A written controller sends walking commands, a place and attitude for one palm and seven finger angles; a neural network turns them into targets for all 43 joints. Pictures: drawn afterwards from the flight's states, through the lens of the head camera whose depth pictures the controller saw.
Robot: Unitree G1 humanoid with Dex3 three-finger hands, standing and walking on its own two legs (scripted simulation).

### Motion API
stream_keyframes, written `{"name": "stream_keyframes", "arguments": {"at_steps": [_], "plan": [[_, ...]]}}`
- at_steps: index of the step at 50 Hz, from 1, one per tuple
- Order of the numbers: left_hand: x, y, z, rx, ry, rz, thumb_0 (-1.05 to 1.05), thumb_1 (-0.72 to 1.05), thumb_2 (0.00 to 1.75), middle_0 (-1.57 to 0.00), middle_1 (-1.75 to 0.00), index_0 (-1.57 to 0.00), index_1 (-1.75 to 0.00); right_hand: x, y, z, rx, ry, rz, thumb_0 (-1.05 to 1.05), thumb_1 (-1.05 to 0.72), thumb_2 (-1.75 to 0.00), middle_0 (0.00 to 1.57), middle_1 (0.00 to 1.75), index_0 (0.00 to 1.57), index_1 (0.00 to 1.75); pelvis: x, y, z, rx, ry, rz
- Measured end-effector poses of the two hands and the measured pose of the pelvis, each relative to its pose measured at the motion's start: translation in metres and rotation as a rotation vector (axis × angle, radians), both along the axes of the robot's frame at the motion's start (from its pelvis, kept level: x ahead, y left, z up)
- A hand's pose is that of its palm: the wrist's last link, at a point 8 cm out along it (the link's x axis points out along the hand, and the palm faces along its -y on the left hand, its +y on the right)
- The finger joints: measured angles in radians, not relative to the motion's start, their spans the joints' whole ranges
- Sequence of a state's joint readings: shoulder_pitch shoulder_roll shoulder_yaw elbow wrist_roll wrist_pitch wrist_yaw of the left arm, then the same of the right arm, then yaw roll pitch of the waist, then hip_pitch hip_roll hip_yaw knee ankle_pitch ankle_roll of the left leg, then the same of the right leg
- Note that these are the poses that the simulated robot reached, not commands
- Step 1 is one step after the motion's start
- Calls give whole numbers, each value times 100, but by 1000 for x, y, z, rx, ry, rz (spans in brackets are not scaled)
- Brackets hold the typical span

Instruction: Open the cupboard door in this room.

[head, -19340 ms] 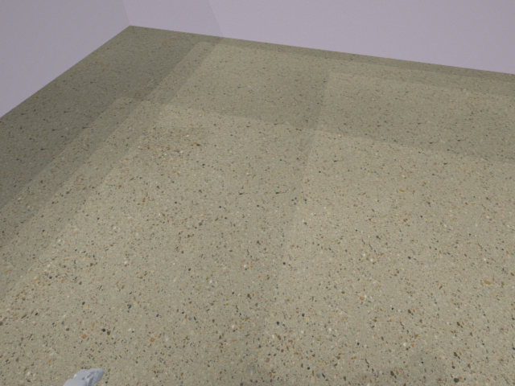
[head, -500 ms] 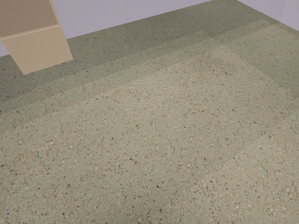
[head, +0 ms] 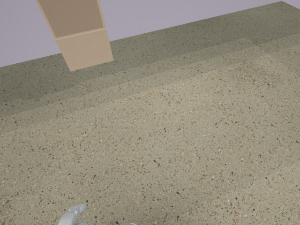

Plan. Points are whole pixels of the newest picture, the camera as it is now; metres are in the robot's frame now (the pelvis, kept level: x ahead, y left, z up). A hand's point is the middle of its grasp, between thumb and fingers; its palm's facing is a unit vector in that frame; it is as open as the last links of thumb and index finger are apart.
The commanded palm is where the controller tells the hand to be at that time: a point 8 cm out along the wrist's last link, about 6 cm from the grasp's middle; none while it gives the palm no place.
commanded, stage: turn or walk to find it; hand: left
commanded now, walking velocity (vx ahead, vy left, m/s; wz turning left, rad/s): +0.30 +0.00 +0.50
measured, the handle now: out of the picture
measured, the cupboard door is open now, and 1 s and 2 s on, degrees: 0 0 0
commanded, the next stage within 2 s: stand and wait in 1.48 s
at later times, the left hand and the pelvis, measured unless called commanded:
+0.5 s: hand out of the picture -0.08 +0.23 -0.18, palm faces +0.36 -0.91 -0.21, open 7.4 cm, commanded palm none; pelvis +0.07 +0.08 -0.01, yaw +16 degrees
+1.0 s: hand (61, 154) +0.37 +0.36 -0.15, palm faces +0.31 -0.93 -0.20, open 7.4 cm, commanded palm none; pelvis +0.29 +0.14 -0.01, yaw +22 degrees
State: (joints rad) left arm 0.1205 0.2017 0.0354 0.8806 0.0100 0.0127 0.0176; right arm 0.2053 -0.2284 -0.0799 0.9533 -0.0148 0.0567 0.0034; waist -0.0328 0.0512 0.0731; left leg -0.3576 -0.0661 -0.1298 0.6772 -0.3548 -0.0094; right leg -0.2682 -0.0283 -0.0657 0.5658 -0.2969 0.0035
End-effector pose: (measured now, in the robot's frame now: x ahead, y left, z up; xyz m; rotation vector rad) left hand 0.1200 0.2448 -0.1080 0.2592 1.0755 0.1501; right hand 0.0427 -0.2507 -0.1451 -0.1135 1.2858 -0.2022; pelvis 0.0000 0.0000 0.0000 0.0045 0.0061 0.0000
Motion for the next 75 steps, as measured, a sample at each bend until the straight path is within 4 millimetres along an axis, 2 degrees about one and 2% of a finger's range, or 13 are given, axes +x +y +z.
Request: {"name": "stream_keyframes", "arguments": {"at_steps": [7,12,18,25,29,33,38,46,51,54,63,69,75], "plan": [[-55,-8,7,-12,69,125,1,90,89,-20,-30,-21,-30,12,-13,6,10,54,95,0,-91,-90,20,29,20,30,6,-7,11,18,-8,94],[-102,-5,3,-38,149,238,1,90,89,-20,-30,-21,-30,40,-4,13,5,80,182,0,-91,-90,20,29,20,30,20,-2,16,25,-1,161],[-168,5,-8,-85,307,389,1,90,89,-20,-30,-21,-30,115,39,18,-7,33,328,0,-91,-90,19,29,20,30,42,24,13,10,8,240],[-215,33,-36,-167,507,504,1,91,89,-20,-30,-20,-30,227,130,23,-25,-187,482,0,-91,-90,19,29,20,30,75,77,-9,-1,-6,281],[-171,66,-35,-168,466,491,1,91,89,-19,-30,-20,-30,242,158,34,-23,-224,470,0,-91,-90,20,29,20,30,95,99,0,-14,-17,292],[-93,100,-29,-150,293,461,1,91,89,-19,-30,-20,-30,233,171,35,-19,-145,441,-1,-91,-90,20,29,20,30,122,116,11,-14,-20,321],[8,131,-21,-133,114,422,1,91,89,-19,-30,-20,-30,218,162,30,-45,-17,381,-1,-94,-90,20,30,21,30,160,131,14,1,-25,345],[159,153,-14,-105,-25,335,1,91,89,-19,-30,-20,-30,196,156,10,-28,233,288,0,-92,-90,20,29,20,30,239,141,2,25,-22,372],[233,156,-18,-61,-100,317,1,91,89,-19,-30,-20,-30,218,152,-9,4,378,272,0,-91,-90,20,29,20,30,301,139,-16,26,-35,391],[237,151,-17,-61,-76,366,0,91,89,-19,-30,-20,-30,263,155,-11,15,360,303,0,-91,-90,20,29,20,30,326,139,-13,22,-51,412],[189,136,-9,-83,194,534,0,94,89,-20,-30,-20,-30,454,202,5,42,53,431,0,-91,-90,19,29,20,30,393,155,12,16,-31,427],[176,127,-11,-152,295,625,0,92,89,-19,-30,-20,-30,553,256,18,55,-64,534,0,-91,-90,19,29,20,30,434,182,15,2,-23,452],[178,126,-24,-245,388,712,1,91,89,-19,-30,-20,-30,636,331,23,54,-141,649,0,-91,-90,19,29,20,30,474,225,8,-13,-20,477]]}}
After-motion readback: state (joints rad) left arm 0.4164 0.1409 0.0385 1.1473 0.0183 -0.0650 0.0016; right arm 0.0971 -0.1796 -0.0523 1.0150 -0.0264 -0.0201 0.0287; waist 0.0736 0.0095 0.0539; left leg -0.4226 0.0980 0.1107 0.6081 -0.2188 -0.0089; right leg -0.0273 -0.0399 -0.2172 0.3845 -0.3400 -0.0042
